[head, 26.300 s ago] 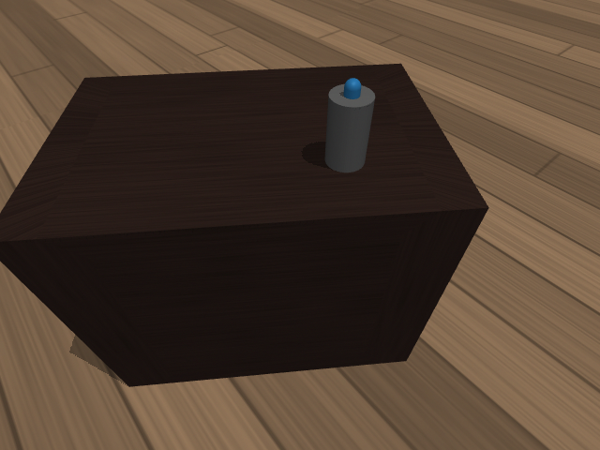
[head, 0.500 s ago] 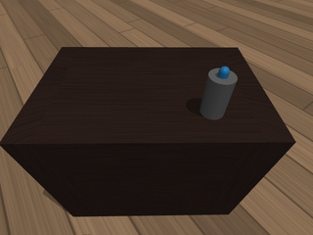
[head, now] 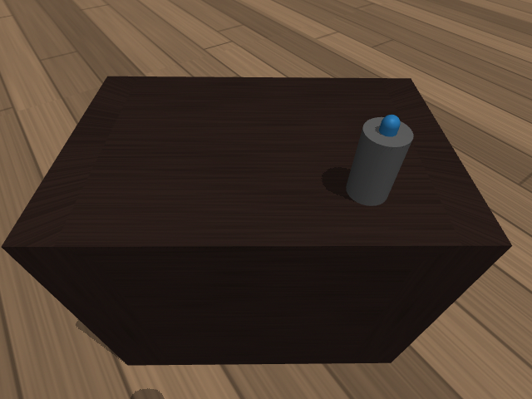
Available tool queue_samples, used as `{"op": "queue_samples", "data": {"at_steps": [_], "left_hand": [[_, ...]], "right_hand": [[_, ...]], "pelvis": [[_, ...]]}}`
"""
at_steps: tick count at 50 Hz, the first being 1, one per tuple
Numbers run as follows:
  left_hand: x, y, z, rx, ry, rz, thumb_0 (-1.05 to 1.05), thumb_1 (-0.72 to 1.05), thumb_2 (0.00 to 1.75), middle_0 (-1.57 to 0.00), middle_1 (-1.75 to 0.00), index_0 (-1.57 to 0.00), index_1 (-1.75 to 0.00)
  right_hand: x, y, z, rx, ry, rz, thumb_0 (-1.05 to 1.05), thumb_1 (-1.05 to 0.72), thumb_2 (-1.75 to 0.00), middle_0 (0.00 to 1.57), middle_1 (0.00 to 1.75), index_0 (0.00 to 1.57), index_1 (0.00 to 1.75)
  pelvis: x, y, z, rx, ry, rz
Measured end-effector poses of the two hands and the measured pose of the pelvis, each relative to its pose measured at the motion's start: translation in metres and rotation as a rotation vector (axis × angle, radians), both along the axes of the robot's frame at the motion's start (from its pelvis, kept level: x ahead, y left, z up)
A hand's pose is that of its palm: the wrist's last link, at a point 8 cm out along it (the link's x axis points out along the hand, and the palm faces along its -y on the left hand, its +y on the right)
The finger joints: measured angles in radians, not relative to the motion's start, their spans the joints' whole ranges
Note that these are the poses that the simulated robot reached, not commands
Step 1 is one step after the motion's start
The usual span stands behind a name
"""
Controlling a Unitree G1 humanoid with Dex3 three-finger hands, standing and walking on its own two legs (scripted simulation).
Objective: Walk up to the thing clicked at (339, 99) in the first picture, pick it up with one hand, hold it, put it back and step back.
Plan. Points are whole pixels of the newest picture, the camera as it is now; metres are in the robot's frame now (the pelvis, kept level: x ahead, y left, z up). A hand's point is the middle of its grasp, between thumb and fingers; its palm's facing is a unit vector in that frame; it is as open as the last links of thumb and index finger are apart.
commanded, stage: home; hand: right
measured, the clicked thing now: (378, 157) +0.52 -0.21 +0.06
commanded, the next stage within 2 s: stand in 0.56 s
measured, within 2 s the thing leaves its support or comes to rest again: neither
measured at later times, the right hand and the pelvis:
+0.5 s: hand out of the picture +0.09 -0.26 -0.15, palm faces -0.02 +0.93 -0.36, open 17.5 cm; pelvis +0.02 +0.00 +0.00, yaw +0 degrees
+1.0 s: hand out of the picture +0.09 -0.26 -0.15, palm faces -0.02 +0.93 -0.36, open 11.9 cm; pelvis +0.02 +0.00 +0.00, yaw +1 degrees
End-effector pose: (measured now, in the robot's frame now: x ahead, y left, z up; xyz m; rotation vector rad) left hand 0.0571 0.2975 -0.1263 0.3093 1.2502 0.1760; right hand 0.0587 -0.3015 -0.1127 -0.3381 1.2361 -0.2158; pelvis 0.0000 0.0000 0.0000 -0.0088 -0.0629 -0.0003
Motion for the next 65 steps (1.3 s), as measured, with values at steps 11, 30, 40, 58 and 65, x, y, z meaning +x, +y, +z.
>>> {"op": "queue_samples", "data": {"at_steps": [11, 30, 40, 58, 65], "left_hand": [[0.009, 0.002, 0.002, 0.001, 0.001, 0.009, 0.0, 0.9, 0.9, -0.2, -0.3, -0.21, -0.29], [0.022, 0.001, 0.004, 0.007, 0.004, 0.019, 0.0, 0.9, 0.9, -0.2, -0.3, -0.21, -0.29], [0.03, -0.001, 0.006, 0.004, -0.032, 0.018, 0.0, 0.9, 0.9, -0.2, -0.3, -0.21, -0.3], [0.007, 0.004, 0.004, 0.006, 0.018, 0.036, 0.0, 0.9, 0.9, -0.2, -0.3, -0.21, -0.3], [0.007, 0.003, 0.004, 0.006, 0.023, 0.041, 0.01, 0.9, 0.9, -0.2, -0.3, -0.21, -0.3]], "right_hand": [[0.017, 0.004, 0.001, 0.003, -0.013, 0.006, -0.01, 0.55, -0.05, 0.05, 0.05, 0.05, 0.05], [0.031, 0.001, 0.0, 0.005, -0.001, 0.005, -0.01, 0.54, -0.05, 0.05, 0.05, 0.05, 0.05], [0.036, 0.002, 0.001, 0.006, -0.019, 0.008, -0.01, 0.43, -0.16, 0.11, 0.14, 0.11, 0.14], [0.019, 0.002, -0.001, 0.009, 0.025, -0.001, 0.0, -0.68, -0.85, 0.2, 0.3, 0.2, 0.3], [0.022, 0.004, -0.002, 0.013, 0.029, 0.004, 0.0, -0.85, -0.89, 0.2, 0.3, 0.2, 0.3]], "pelvis": [[0.009, 0.003, 0.001, 0.004, 0.004, 0.003], [0.021, 0.001, 0.002, 0.005, 0.013, 0.009], [0.021, 0.0, 0.003, 0.004, 0.005, 0.013], [0.017, 0.001, 0.003, 0.003, 0.013, 0.023], [0.019, 0.001, 0.003, 0.004, 0.014, 0.024]]}}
